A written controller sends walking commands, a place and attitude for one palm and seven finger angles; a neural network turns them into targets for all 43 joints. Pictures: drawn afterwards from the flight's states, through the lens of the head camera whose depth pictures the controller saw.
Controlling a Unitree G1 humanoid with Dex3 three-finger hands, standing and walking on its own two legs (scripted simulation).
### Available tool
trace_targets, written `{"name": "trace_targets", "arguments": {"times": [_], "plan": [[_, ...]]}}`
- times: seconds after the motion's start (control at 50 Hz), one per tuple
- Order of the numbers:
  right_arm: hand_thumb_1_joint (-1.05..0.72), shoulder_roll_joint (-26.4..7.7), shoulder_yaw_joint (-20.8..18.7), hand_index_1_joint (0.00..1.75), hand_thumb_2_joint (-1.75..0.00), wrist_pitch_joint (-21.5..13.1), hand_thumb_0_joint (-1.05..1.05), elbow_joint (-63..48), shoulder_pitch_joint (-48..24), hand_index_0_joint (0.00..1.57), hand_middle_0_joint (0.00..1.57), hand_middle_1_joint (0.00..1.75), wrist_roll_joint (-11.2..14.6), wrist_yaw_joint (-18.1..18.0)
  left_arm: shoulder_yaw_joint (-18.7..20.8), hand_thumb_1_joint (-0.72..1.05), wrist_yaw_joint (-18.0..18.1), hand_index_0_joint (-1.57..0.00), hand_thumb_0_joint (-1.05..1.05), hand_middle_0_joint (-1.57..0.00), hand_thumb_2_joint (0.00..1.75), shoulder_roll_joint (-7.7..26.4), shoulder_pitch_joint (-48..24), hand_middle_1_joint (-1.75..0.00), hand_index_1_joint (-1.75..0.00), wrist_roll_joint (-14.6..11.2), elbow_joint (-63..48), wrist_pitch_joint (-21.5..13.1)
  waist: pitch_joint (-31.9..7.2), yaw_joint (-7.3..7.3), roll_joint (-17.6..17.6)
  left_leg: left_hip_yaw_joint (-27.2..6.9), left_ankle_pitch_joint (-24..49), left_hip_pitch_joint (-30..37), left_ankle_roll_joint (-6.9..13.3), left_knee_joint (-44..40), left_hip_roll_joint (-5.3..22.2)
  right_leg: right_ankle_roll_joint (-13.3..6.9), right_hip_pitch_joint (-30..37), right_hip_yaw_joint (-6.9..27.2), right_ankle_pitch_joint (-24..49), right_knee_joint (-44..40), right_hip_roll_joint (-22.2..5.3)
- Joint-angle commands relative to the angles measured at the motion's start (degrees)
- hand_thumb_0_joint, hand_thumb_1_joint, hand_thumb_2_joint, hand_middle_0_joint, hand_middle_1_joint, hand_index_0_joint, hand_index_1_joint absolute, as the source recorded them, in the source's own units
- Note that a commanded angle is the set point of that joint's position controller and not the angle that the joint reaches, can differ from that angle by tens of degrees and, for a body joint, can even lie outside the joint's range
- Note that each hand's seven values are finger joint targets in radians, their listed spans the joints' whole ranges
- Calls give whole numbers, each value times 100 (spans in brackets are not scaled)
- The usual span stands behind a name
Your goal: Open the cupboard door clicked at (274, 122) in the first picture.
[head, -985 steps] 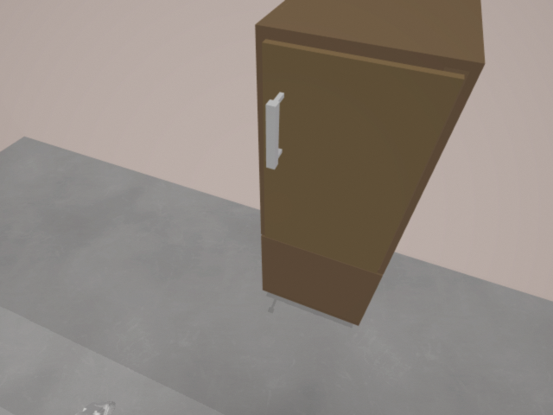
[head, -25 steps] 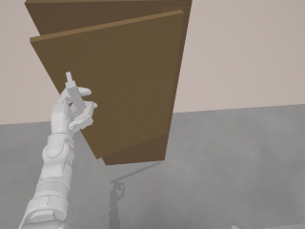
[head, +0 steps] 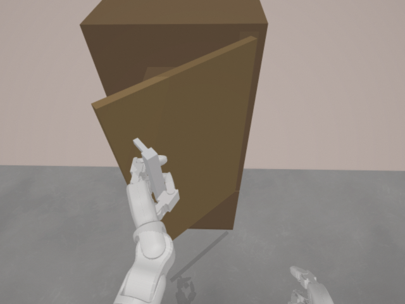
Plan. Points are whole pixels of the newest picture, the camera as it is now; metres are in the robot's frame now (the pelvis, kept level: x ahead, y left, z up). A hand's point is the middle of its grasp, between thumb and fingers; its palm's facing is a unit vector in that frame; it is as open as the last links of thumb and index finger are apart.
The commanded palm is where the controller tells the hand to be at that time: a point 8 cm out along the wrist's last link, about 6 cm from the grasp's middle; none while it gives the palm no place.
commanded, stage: pull the door open along its arc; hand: left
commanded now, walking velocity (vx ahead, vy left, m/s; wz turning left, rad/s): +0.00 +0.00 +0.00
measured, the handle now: (151, 173) +0.35 +0.12 +0.08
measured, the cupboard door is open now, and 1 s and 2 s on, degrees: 42 48 48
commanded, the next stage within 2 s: open thumb and fingers to let go in 0.10 s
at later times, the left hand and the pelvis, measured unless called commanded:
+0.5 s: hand (182, 202) +0.29 +0.06 +0.08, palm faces +0.40 -0.92 -0.03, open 8.0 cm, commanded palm +0.24 +0.09 +0.08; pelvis -0.01 -0.03 +0.00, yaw +2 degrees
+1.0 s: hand (184, 204) +0.28 +0.05 +0.08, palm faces +0.33 -0.94 -0.04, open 15.2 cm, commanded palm +0.24 +0.09 +0.08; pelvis -0.03 +0.00 +0.00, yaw +1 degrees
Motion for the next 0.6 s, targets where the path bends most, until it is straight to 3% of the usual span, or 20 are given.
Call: {"name": "trace_targets", "arguments": {"times": [0.0, 0.08, 0.16, 0.18, 0.22, 0.28, 0.4, 0.5, 0.58], "plan": [[-90, -471, -167, 30, -90, -343, 0, -975, -681, 20, 20, 30, 36, -22, -777, 90, -4, -40, 0, -40, 90, -827, -354, -135, -135, 247, -1883, -274, -1150, -4, -528, -58, 1929, 494, 120, -375, -131, 61, 989, 198, 2314, -575, -31], [-90, -418, -123, 30, -90, -365, 0, -1059, -853, 20, 20, 30, 78, -2, -819, 90, -64, -40, 0, -40, 90, -797, 495, -135, -135, 102, -2403, -127, -1154, 120, -606, -71, 1805, 494, 103, -368, -191, 105, 1263, 303, 2498, -712, -108], [-90, -419, -51, 30, -90, -359, 0, -896, -966, 20, 20, 30, 25, -107, -450, 90, 144, -40, 0, -40, 90, -566, -347, -135, -135, 51, -2073, 2, -714, 27, -780, -104, 1398, 358, 99, -284, -280, 199, 942, 491, 2068, -977, -213], [-90, -430, -32, 30, -90, -351, 0, -801, -1008, 20, 20, 30, 20, -160, -238, 90, 212, -40, 0, -40, 90, -332, -878, -135, -135, 52, -1898, -3, -552, -37, -980, -138, 1232, 271, 118, -262, -298, 224, 820, 567, 1749, -1109, -248], [-90, -395, -36, 30, -90, -367, 0, -757, -1073, 20, 20, 30, -19, -191, -122, 76, 263, -39, 0, -39, 84, -366, -895, -134, -134, 34, -1719, -17, -669, 48, -952, -124, 1145, 283, 112, -241, -331, 256, 828, 711, 1588, -1193, -305], [-90, -380, -59, 30, -90, -349, 0, -762, -998, 20, 20, 30, -17, -209, -90, 55, 194, -38, 0, -38, 75, -293, -747, -131, -131, 48, -1751, -96, -1058, 120, -868, -120, 1320, 323, 104, -290, -341, 270, 1121, 753, 2067, -1076, -330], [-90, -405, -92, 30, -90, -320, 0, -769, -863, 20, 20, 30, -9, -226, -231, 13, -12, -35, 0, -35, 57, -364, -757, -127, -127, 86, -1654, -253, -1132, 10, -842, -128, 1420, 334, 118, -300, -299, 312, 1126, 682, 2512, -907, -333], [-90, -439, -81, 30, -90, -339, 0, -774, -881, 20, 20, 30, 6, -237, -328, -22, -48, -32, 0, -32, 42, -393, -1180, -123, -123, 97, -1543, -336, -982, -60, -799, -150, 1202, 273, 138, -275, -307, 293, 873, 691, 1927, -958, -335], [-90, -458, -95, 30, -90, -361, 0, -730, -886, 20, 20, 30, 10, -269, -263, -50, -13, -30, 0, -30, 30, -346, -1421, -120, -120, 99, -1315, -371, -976, -61, -1040, -183, 1111, 216, 149, -267, -304, 278, 806, 717, 1582, -1020, -326]]}}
